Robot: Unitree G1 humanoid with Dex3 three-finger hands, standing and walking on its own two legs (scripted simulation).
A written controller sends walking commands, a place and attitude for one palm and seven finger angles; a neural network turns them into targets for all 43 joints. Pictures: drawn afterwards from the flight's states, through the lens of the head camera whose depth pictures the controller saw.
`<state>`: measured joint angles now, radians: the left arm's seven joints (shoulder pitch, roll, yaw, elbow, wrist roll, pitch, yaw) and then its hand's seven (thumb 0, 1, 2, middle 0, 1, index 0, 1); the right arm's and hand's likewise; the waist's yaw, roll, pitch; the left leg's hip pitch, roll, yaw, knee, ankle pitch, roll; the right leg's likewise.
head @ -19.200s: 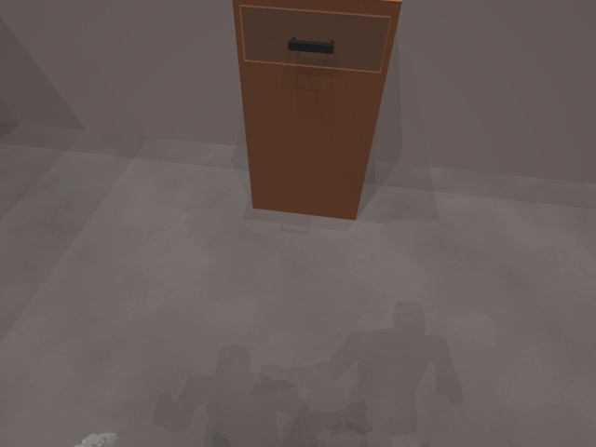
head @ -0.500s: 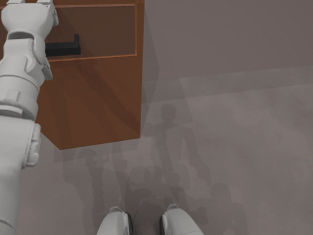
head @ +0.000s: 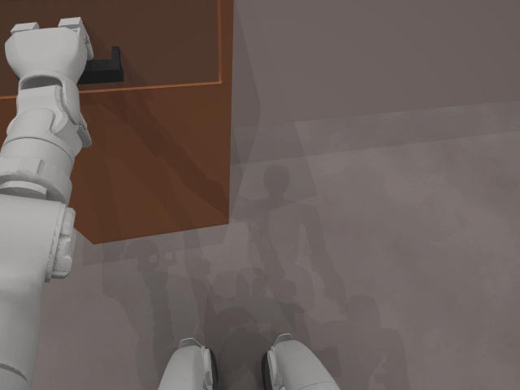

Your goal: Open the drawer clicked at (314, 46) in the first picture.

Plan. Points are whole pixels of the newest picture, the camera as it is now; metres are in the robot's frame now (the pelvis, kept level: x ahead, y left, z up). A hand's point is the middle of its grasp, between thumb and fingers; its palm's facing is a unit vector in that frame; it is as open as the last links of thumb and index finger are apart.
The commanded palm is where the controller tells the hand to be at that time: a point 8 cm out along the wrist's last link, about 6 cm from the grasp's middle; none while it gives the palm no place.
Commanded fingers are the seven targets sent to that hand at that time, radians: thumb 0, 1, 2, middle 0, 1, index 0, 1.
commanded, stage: lift the fingers back up to retry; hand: left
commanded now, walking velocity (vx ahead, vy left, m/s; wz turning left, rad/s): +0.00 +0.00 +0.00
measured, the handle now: (73, 63) +0.61 +0.21 +0.09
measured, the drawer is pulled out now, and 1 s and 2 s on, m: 0.00 0.00 0.00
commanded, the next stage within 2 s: re-aim the fingers above the handle in 0.74 s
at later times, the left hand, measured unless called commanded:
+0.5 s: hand (61, 81) +0.56 +0.22 +0.10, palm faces -0.05 -0.04 -1.00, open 13.3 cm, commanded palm +0.57 +0.22 +0.18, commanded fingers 0.00 -0.50 0.30 -0.30 -1.20 -0.30 -1.20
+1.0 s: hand (58, 76) +0.56 +0.22 +0.11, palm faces -0.06 -0.04 -1.00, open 13.1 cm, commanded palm +0.56 +0.23 +0.19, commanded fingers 0.00 -0.50 0.30 -0.30 -1.20 -0.30 -1.20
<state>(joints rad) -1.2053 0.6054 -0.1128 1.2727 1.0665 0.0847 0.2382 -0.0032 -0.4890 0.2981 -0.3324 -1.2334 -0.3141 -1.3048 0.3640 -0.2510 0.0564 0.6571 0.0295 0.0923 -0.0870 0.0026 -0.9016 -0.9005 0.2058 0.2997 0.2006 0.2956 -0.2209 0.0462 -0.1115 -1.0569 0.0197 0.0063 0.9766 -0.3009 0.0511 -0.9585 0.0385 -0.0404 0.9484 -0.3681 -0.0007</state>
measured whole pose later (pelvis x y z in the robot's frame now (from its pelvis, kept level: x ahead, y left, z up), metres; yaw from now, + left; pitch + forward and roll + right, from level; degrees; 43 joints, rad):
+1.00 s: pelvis +0.08 -0.02 +0.05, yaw +1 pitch +16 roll -1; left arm -0.84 0.54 -0.03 1.01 1.04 -0.07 0.19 0.00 -0.49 0.30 -0.39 -1.21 -0.46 -1.23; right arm 0.32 -0.26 -0.04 0.71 0.01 0.10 -0.06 0.00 -0.90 -0.90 0.20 0.30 0.20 0.30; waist -0.11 0.06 -0.11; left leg -0.68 0.01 0.00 0.73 -0.33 0.02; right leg -0.58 0.04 -0.03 0.68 -0.38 -0.03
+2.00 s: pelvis +0.07 -0.01 +0.05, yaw +1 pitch +14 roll -1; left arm -0.90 0.51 -0.08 1.02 1.03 -0.01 0.18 0.00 -0.49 0.30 -0.36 -1.21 -0.38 -1.22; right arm 0.37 -0.26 -0.05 0.74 0.02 0.08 -0.04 0.00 -0.90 -0.90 0.20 0.30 0.20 0.30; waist -0.10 0.06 -0.11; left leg -0.65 0.00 0.01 0.70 -0.31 0.03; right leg -0.55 0.04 -0.01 0.66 -0.36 -0.02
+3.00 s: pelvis +0.09 -0.02 +0.05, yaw +0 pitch +13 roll +0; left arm -0.80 0.53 -0.04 0.92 1.01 -0.01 0.12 0.00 -0.49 0.30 -0.32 -1.20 -0.33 -1.21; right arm 0.32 -0.27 -0.05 0.70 0.04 0.14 -0.05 0.00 -0.90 -0.90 0.20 0.30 0.20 0.30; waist -0.08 0.06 -0.11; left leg -0.55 0.01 0.02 0.64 -0.31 0.01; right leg -0.48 0.05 0.00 0.62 -0.36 -0.03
